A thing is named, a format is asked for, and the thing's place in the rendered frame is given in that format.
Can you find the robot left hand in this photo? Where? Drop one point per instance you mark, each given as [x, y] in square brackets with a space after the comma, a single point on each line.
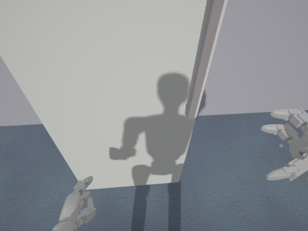
[71, 210]

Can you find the handle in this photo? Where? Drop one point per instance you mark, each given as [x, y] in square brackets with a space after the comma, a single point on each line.
[210, 29]

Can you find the fridge door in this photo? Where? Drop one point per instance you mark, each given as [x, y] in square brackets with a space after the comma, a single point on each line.
[110, 80]

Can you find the robot right hand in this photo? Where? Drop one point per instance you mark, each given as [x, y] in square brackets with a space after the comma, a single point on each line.
[299, 118]

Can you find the robot left forearm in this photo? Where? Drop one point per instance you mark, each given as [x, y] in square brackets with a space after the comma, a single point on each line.
[65, 226]

